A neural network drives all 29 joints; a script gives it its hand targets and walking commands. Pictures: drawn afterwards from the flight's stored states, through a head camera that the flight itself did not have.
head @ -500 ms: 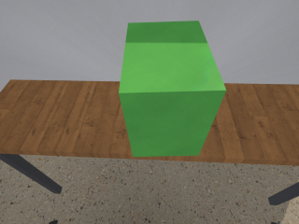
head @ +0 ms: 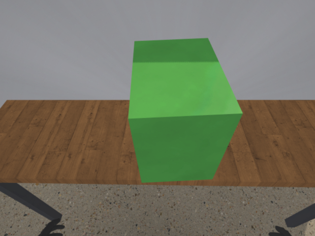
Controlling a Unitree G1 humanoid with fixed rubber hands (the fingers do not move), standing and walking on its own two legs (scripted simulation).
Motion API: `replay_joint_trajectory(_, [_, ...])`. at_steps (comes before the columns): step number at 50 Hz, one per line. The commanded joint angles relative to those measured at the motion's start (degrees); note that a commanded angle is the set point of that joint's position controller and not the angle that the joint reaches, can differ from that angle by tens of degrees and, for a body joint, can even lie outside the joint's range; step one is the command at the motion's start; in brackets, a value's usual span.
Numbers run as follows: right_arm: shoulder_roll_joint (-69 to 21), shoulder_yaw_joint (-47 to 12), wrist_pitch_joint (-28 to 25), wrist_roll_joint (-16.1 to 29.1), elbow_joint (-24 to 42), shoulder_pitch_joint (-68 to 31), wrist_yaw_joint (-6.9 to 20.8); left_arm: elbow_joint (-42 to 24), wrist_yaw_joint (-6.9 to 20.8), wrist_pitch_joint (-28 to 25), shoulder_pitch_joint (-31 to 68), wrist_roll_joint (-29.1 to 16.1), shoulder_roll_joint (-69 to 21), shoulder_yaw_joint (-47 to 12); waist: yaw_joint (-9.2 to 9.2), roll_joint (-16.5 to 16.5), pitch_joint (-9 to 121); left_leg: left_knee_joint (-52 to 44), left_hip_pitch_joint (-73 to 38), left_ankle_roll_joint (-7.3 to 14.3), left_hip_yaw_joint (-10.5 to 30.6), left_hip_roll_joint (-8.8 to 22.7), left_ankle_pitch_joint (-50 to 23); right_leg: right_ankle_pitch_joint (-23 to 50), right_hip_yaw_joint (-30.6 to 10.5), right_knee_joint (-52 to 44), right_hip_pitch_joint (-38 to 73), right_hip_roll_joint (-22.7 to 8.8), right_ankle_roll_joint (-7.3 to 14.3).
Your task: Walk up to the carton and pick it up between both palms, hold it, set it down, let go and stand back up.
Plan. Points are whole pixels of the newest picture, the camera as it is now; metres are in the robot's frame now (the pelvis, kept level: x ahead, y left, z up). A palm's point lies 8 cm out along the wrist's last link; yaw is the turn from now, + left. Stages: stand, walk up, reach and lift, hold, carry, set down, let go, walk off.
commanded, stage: walk up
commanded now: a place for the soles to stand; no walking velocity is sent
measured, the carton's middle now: (174, 111) +0.44 -0.02 +0.06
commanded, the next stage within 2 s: stand in 0.88 s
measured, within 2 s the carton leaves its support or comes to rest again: neither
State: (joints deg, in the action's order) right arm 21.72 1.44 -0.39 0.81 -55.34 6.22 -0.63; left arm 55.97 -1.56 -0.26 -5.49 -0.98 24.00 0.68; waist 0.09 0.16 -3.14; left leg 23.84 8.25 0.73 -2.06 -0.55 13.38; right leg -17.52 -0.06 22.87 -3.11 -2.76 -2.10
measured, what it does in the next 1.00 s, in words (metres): stands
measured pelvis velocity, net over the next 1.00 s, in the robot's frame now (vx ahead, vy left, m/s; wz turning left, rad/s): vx -0.02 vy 0.00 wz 0.01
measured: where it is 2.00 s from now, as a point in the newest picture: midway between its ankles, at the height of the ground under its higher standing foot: outside the picture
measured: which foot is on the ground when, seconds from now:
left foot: down 0.00-1.00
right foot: down 0.00-1.00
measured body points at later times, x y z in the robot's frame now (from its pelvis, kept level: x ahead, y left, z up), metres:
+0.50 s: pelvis -0.04 -0.01 +0.01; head -0.03 -0.01 +0.46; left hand +0.05 +0.30 -0.12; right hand +0.05 -0.32 -0.11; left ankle +0.00 +0.11 -0.74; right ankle -0.06 -0.14 -0.74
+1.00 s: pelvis -0.02 +0.00 +0.01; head -0.02 +0.00 +0.46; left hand +0.07 +0.30 -0.12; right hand +0.08 -0.31 -0.11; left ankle +0.00 +0.11 -0.74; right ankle -0.06 -0.14 -0.74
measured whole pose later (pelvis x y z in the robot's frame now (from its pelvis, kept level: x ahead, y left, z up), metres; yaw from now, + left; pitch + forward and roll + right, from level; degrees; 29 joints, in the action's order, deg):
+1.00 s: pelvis -0.02 +0.00 +0.01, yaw +0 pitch -2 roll +0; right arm 20.6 1.9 -1.2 0.2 -58.9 6.1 -0.3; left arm 58.3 -1.0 -1.6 -8.7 -0.1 21.1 1.4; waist 0.2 0.7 -2.2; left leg 18.8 8.4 0.2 -0.9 0.1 8.6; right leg -12.7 0.3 17.6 -3.0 -1.9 -1.7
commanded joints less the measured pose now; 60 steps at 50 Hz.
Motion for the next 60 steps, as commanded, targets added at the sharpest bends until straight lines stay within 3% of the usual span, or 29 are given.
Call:
replay_joint_trajectory(1, [10.30, 2.72, -0.56, -0.36, 1.24, -1.38, -0.30, -0.27, -0.07, -0.80, 1.13, 0.43, 9.65, 1.86, 0.13, 0.12, 5.54, -3.72, -4.30, 1.55, 6.37, 7.89, -20.23, 21.23, -2.45, -4.82, 0.20, -4.98, 3.06])
replay_joint_trajectory(3, [9.85, 2.13, -0.64, -0.37, 0.15, -2.67, -0.28, 0.45, -0.20, -0.93, 2.30, 0.42, 10.41, 2.32, 0.70, 3.43, 4.17, -5.46, -4.37, 1.21, 6.54, 8.66, -18.08, 18.71, -2.45, -6.00, -1.41, -5.10, 2.54])
replay_joint_trajectory(7, [9.28, 2.04, -0.42, -0.53, -1.10, -3.86, -0.13, 1.61, -0.08, -1.62, 3.63, 0.73, 8.58, 2.28, 1.70, 1.18, 2.01, -7.59, -4.37, 0.52, 6.05, 7.70, -11.33, 12.95, -3.37, -8.26, -3.66, -4.77, 2.53])
replay_joint_trajectory(8, [10.27, 2.15, -0.63, -0.21, -1.82, -3.24, -0.01, 1.79, -0.06, -1.55, 2.18, 0.92, 8.46, 1.71, 0.34, -1.95, 3.94, -7.75, -3.35, 1.64, 6.68, 7.55, -10.86, 11.77, -3.58, -7.59, -2.47, -3.99, 2.73])
replay_joint_trajectory(9, [9.81, 2.48, -0.58, -0.54, -0.79, -1.17, 0.00, 1.90, 0.10, -1.82, 0.60, 0.91, 7.70, 1.74, 0.25, -2.16, 2.41, -9.16, -2.10, 0.38, 6.24, 7.61, -8.50, 9.87, -3.68, -8.31, -3.20, -4.27, 2.40])
replay_joint_trajectory(11, [9.76, 2.20, -0.84, 0.11, -1.46, -2.97, 0.01, 2.25, -0.31, -1.73, -0.37, 0.87, 9.64, 2.77, -0.21, 4.30, 2.08, -8.57, -0.27, 0.77, 7.06, 7.03, -7.57, 13.84, -4.02, -8.31, -1.14, -4.94, 2.47])
replay_joint_trajectory(13, [8.81, 2.10, -0.90, -0.31, -1.82, -1.71, -0.02, 1.72, -0.06, -2.00, 0.68, 0.83, 9.00, 2.61, 0.32, -0.42, 3.52, -8.40, -2.35, -0.50, 6.49, 7.21, -8.47, 10.08, -4.81, -8.95, -1.38, -5.45, 2.89])
replay_joint_trajectory(14, [10.30, 2.54, -0.97, -0.35, -2.02, -1.40, -0.15, 1.97, 0.16, -1.73, -0.24, 0.53, 8.25, 2.71, 0.05, 0.44, 4.51, -8.41, -3.74, 0.79, 5.64, 6.91, -7.90, 9.38, -4.31, -9.24, -2.43, -4.72, 3.13])
replay_joint_trajectory(20, [8.13, 2.12, -0.67, -0.44, -1.67, -2.08, -0.08, 1.43, -0.10, -2.02, 0.43, 1.19, 7.65, 2.81, 0.65, -3.64, -0.13, -8.73, 0.32, -0.38, 6.84, 7.05, -3.37, 5.06, -5.06, -10.74, -4.24, -4.71, 3.26])
replay_joint_trajectory(24, [10.14, 2.89, -0.74, -0.78, -2.05, -0.30, 0.40, 0.28, 0.34, -2.50, 0.86, 1.36, 8.19, 2.78, 0.71, 3.50, -1.36, -8.35, 0.26, 0.41, 8.26, 6.07, -0.48, -1.49, -4.64, -11.12, -6.95, -4.08, 3.31])
replay_joint_trajectory(27, [9.35, 2.97, -1.22, -0.15, -1.21, -0.18, 0.23, 0.96, 0.30, -2.43, -1.35, 1.49, 8.12, 2.74, 1.09, 1.25, 1.21, -8.37, -2.49, 0.65, 8.23, 7.14, -5.10, 3.43, -5.15, -9.77, -7.10, -4.43, 3.30])
replay_joint_trajectory(28, [10.37, 3.17, -1.23, -1.28, -1.41, 0.11, 0.41, 0.67, 0.19, -2.07, -2.28, 0.97, 7.67, 2.87, 0.51, -2.44, 2.75, -9.63, 0.12, 0.85, 8.42, 6.98, -1.78, 3.47, -3.95, -8.61, -3.73, -4.00, 3.25])
replay_joint_trajectory(31, [8.98, 2.52, -1.46, -0.65, -1.33, -1.81, 0.19, 0.46, 0.24, -2.58, -1.32, 0.77, 8.43, 2.78, 0.13, -0.49, 3.64, -7.69, -2.20, 1.15, 8.01, 7.47, -11.10, 12.18, -4.73, -8.39, -3.12, -4.47, 3.31])
replay_joint_trajectory(32, [8.98, 2.49, -1.47, -0.28, -1.19, -0.40, 0.39, 0.18, 0.44, -2.36, -2.13, 0.91, 8.13, 2.88, 0.20, 1.98, 6.97, -7.23, -4.36, 0.89, 7.92, 7.70, -12.11, 12.00, -3.79, -7.98, -1.61, -4.38, 2.91])
replay_joint_trajectory(33, [8.95, 2.27, -1.19, -0.75, -0.85, 0.14, 0.41, -0.23, 0.33, -2.30, -0.31, 1.38, 7.67, 3.17, 1.13, 2.32, 5.98, -8.08, -1.57, 1.28, 8.18, 7.51, -7.98, 8.14, -4.24, -7.99, -2.10, -4.47, 3.02])
replay_joint_trajectory(35, [10.13, 2.31, -0.97, -0.64, -1.67, 0.10, 0.13, -0.40, 0.29, -2.22, -1.02, 0.72, 7.79, 2.83, 0.30, 2.45, 1.39, -7.63, -1.34, 0.78, 8.99, 7.45, -11.98, 10.21, -4.24, -8.71, -4.04, -4.57, 2.86])
replay_joint_trajectory(38, [9.09, 2.68, -0.99, -0.67, -1.00, -0.81, 0.08, 0.08, 0.29, -2.07, -1.83, 0.67, 7.40, 2.91, 0.15, -2.18, 0.17, -8.01, -0.64, 0.35, 8.46, 7.14, -9.82, 8.45, -4.43, -8.72, -4.86, -4.84, 3.09])
replay_joint_trajectory(39, [10.01, 2.59, -1.10, -0.72, -0.74, -0.81, -0.07, 0.57, 0.10, -2.01, -3.97, 0.77, 7.75, 3.23, 0.33, -2.31, 5.12, -7.40, -2.70, 0.78, 7.86, 7.44, -7.64, 8.00, -4.87, -8.91, -2.53, -4.76, 2.94])
replay_joint_trajectory(40, [9.19, 2.58, -1.03, -0.98, -1.43, -0.23, 0.08, -0.13, 0.50, -1.90, -1.09, 0.67, 8.07, 2.77, 0.98, 0.98, 2.35, -9.02, -2.29, 1.13, 8.61, 7.33, -7.36, 6.81, -3.95, -8.68, -4.76, -4.94, 2.89])
replay_joint_trajectory(41, [9.18, 2.57, -1.27, -0.78, -1.26, -1.23, 0.24, 0.29, 0.32, -2.17, -2.25, 1.00, 8.44, 2.53, 0.07, -2.22, 2.54, -8.54, -3.06, 0.66, 7.98, 7.61, -11.32, 9.46, -4.61, -8.67, -4.36, -4.51, 2.87])
replay_joint_trajectory(43, [9.33, 2.77, -1.16, -0.92, -0.28, -1.68, -0.06, -0.51, 0.21, -2.22, -2.25, 0.86, 7.04, 2.86, -0.07, -1.02, 2.27, -6.96, -2.26, 0.62, 6.99, 6.93, -12.67, 14.85, -4.41, -8.06, -2.57, -4.45, 2.70])
replay_joint_trajectory(45, [9.15, 2.17, -1.36, -0.80, -1.09, -1.00, 0.11, -0.20, 0.25, -1.91, -1.28, 0.78, 8.25, 3.12, 0.56, -0.35, 2.64, -6.94, -0.34, 0.96, 7.52, 7.54, -11.71, 12.70, -4.18, -8.19, -1.28, -4.89, 2.49])
replay_joint_trajectory(47, [9.30, 2.34, -1.64, -0.44, -1.44, -0.81, -0.07, -0.17, 0.11, -2.05, -2.85, 0.45, 7.71, 2.51, 0.33, -4.50, 3.69, -7.05, -2.05, 1.77, 7.68, 8.05, -14.60, 14.39, -4.94, -7.44, -1.77, -4.56, 3.09])
replay_joint_trajectory(48, [8.37, 2.12, -1.27, -0.64, -1.03, -1.83, 0.13, -0.54, 0.10, -2.35, -1.68, 0.90, 6.56, 2.78, 0.06, -0.66, 4.17, -8.58, -2.26, 1.07, 7.86, 7.51, -11.12, 11.99, -4.51, -7.79, -1.86, -4.65, 2.97])
replay_joint_trajectory(50, [9.57, 2.02, -1.32, -0.18, -0.72, -1.09, -0.17, 0.12, 0.28, -2.01, -2.97, 0.85, 7.82, 2.79, 0.69, -0.67, 4.69, -8.06, -1.94, 0.55, 7.41, 7.88, -10.45, 12.51, -4.38, -7.40, -1.73, -4.67, 2.75])
replay_joint_trajectory(51, [9.21, 2.47, -1.27, -0.50, -0.50, -1.34, 0.02, 0.33, 0.27, -2.02, -2.63, 1.11, 8.53, 2.81, 0.42, 3.19, 5.84, -7.45, -3.44, 1.39, 8.59, 8.25, -13.41, 12.78, -3.10, -6.99, -1.44, -4.71, 2.53])
replay_joint_trajectory(52, [9.52, 2.34, -1.37, -0.68, -0.46, -2.06, -0.23, 0.52, -0.22, -2.06, -3.28, 0.49, 8.35, 3.19, 0.16, -0.99, 3.41, -6.50, -2.38, 1.09, 6.58, 8.04, -15.95, 15.96, -4.67, -7.48, -1.46, -4.55, 2.51])
replay_joint_trajectory(57, [8.86, 2.17, -1.51, -0.46, -1.96, -1.44, -0.27, -0.30, -0.24, -2.13, -3.48, 0.74, 7.90, 2.80, -0.28, 0.92, 6.07, -5.68, -3.81, 1.16, 8.06, 7.69, -20.25, 20.09, -3.40, -6.48, 0.01, -4.40, 2.97])
replay_joint_trajectory(60, [8.99, 2.41, -1.32, -0.20, -1.30, -2.76, -0.37, 0.51, -0.39, -2.01, -3.96, 0.59, 8.50, 2.98, 0.48, -1.13, 5.08, -5.73, -4.84, 1.24, 6.88, 7.90, -16.32, 15.45, -3.71, -7.62, -2.25, -4.82, 2.85])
